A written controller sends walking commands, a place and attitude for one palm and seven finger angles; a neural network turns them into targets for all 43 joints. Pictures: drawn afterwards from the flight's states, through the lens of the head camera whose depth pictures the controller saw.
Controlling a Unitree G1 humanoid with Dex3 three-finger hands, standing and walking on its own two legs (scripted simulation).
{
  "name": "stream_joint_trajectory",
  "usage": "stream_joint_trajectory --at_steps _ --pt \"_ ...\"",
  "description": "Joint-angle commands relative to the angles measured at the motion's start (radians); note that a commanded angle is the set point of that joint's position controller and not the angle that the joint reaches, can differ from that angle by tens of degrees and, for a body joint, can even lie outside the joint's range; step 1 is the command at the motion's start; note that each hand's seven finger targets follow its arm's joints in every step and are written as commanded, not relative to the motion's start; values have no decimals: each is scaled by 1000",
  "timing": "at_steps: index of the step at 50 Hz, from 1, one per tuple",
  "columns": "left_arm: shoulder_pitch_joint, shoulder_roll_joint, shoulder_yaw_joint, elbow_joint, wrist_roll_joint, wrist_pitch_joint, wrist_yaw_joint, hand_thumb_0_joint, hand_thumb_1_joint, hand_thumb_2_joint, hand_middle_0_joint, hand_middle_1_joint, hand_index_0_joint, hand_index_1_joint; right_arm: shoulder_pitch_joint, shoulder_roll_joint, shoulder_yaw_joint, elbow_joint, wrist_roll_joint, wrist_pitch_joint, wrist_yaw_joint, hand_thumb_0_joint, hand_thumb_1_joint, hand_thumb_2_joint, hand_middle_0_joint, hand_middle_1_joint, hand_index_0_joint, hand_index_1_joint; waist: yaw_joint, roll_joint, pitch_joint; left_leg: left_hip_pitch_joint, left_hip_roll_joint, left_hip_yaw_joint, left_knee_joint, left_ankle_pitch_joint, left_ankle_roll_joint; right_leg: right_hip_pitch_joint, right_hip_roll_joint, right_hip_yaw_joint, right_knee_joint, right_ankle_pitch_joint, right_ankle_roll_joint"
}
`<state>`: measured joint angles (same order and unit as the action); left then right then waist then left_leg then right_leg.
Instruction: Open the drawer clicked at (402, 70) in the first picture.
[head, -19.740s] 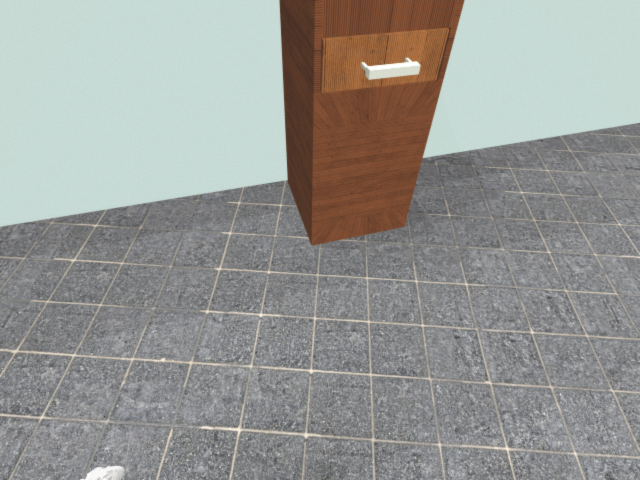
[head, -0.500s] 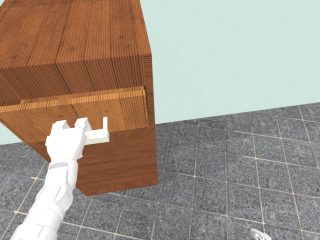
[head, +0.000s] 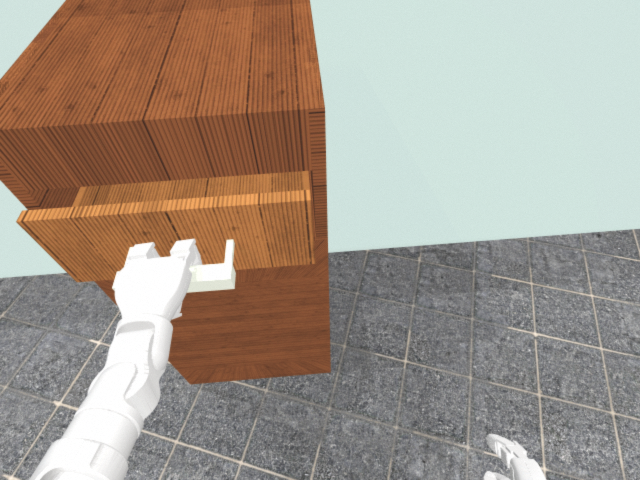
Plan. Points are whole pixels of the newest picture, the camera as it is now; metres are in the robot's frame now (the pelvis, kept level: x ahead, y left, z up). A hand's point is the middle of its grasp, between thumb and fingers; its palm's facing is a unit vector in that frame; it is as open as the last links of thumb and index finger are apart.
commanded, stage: pull the drawer open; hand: left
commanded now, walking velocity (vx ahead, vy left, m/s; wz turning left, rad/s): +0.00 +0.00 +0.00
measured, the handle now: (179, 265) +0.39 +0.23 +0.02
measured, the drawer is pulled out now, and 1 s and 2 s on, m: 0.05 0.24 0.28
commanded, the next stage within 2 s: open the thumb to release the handle in 1.14 s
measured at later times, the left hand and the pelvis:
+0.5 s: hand (161, 370) +0.25 +0.22 +0.00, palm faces +0.01 -0.11 -0.99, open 6.0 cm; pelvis +0.00 +0.00 +0.00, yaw -2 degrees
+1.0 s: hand (147, 452) +0.16 +0.21 +0.00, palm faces -0.02 -0.15 -0.99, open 6.2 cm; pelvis +0.00 -0.01 -0.01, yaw -2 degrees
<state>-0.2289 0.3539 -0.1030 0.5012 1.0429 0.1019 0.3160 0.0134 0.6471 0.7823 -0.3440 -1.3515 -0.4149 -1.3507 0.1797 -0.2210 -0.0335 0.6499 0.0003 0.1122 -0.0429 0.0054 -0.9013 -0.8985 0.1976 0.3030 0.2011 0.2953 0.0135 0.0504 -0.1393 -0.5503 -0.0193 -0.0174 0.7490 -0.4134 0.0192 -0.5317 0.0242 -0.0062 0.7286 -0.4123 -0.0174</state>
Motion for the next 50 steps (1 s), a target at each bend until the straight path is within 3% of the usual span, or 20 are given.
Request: stream_joint_trajectory --at_steps 1,6,9,11,15,21,24,25,29,31,32,33,36,39,42,44,50 --pt "-261 169 95 -191 0 -40 50 0 900 900 -400 -1350 -400 -1350 10 -137 -57 -113 -5 -37 -12 0 -900 -900 200 300 200 300 -6 -20 -310 184 -10 26 -48 508 14 141 12 -14 -55 488 -26" --pt "-10 167 126 -294 -38 -56 59 0 900 900 -400 -1350 -400 -1350 -18 -137 -61 -146 -2 -53 5 0 -900 -900 200 300 200 300 29 -24 -336 165 -9 36 -59 525 16 220 6 3 -54 575 -22" --pt "142 158 140 -365 -55 -47 69 0 900 900 -400 -1350 -400 -1350 -40 -141 -58 -162 0 -66 17 0 -900 -900 200 300 200 300 35 -47 -299 142 -6 37 -70 518 15 238 1 5 -54 613 -17" --pt "216 171 158 -436 -52 -39 84 0 900 900 -400 -1350 -400 -1350 -53 -143 -59 -168 -2 -74 24 0 -900 -900 200 300 200 300 40 -23 -294 147 -5 39 -74 516 12 236 1 7 -52 601 -18" --pt "361 129 135 -560 -49 -2 115 0 900 900 -400 -1350 -400 -1350 -80 -138 -60 -181 -5 -86 42 0 -900 -900 200 300 200 300 42 14 -268 188 7 31 -71 557 7 194 4 -8 -46 550 -22" --pt "427 100 105 -656 -31 40 138 0 900 900 -400 -1350 -400 -1350 -124 -137 -52 -186 -13 -87 52 0 -900 -900 200 300 200 300 32 -6 -225 209 14 20 -65 524 3 145 8 -18 -42 478 -23" --pt "472 89 90 -707 -16 47 141 0 900 900 -400 -1350 -400 -1350 -150 -125 -45 -198 -17 -85 52 0 -900 -900 200 300 200 300 48 11 -228 233 18 12 -65 544 -1 139 8 -19 -33 458 -27" --pt "474 63 58 -710 -12 50 137 0 900 900 -400 -1350 -400 -1350 -159 -122 -41 -197 -18 -85 55 0 -900 -900 200 300 200 300 40 12 -207 240 19 9 -61 548 -2 119 10 -25 -32 447 -26" --pt "550 59 48 -773 -6 43 122 0 900 900 -400 -1350 -400 -1350 -182 -109 -30 -217 -23 -82 64 0 -900 -900 200 300 200 300 59 5 -205 258 21 5 -57 565 -2 126 9 -19 -29 447 -28" --pt "613 28 16 -787 -5 36 110 0 900 900 -400 -1350 -400 -1350 -189 -100 -23 -226 -24 -81 72 0 -900 -900 200 300 200 300 60 -7 -177 252 19 4 -49 565 0 115 11 -22 -27 447 -26" --pt "632 48 37 -795 -7 30 108 0 900 900 -400 -1350 -400 -1350 -190 -100 -20 -229 -25 -79 73 0 -900 -900 200 300 200 300 62 -26 -172 242 18 5 -51 545 1 120 12 -19 -29 442 -26" --pt "638 60 49 -808 -4 24 107 0 900 900 -400 -1350 -400 -1350 -198 -102 -15 -231 -26 -78 74 0 -900 -900 200 300 200 300 65 -2 -166 240 16 5 -50 556 -2 123 14 -11 -27 451 -30" --pt "702 59 53 -831 4 7 105 0 900 900 -400 -1350 -400 -1350 -199 -91 -9 -240 -32 -79 81 0 -900 -900 200 300 200 300 73 -18 -158 231 13 6 -36 546 1 118 13 -7 -17 463 -28" --pt "774 47 35 -891 8 -10 108 0 900 900 -400 -1350 -400 -1350 -204 -86 -3 -252 -38 -80 96 0 -900 -900 200 300 200 300 83 17 -171 237 14 3 -20 568 0 108 12 3 0 468 -32" --pt "851 43 35 -911 4 -20 113 0 900 900 -400 -1350 -400 -1350 -203 -87 -2 -262 -39 -80 107 0 -900 -900 200 300 200 300 81 -2 -145 208 14 2 -7 539 1 89 13 6 7 460 -30" --pt "891 72 71 -932 5 -28 124 0 900 900 -400 -1350 -400 -1350 -202 -90 0 -269 -41 -80 109 0 -900 -900 200 300 200 300 89 -12 -152 199 14 1 2 525 -1 81 13 22 13 456 -33" --pt "1089 40 37 -1008 -7 -41 153 0 900 900 -400 -1350 -400 -1350 -187 -94 -4 -305 -41 -80 135 0 -900 -900 200 300 200 300 97 6 -171 171 22 -2 43 548 -1 51 8 34 49 465 -34"
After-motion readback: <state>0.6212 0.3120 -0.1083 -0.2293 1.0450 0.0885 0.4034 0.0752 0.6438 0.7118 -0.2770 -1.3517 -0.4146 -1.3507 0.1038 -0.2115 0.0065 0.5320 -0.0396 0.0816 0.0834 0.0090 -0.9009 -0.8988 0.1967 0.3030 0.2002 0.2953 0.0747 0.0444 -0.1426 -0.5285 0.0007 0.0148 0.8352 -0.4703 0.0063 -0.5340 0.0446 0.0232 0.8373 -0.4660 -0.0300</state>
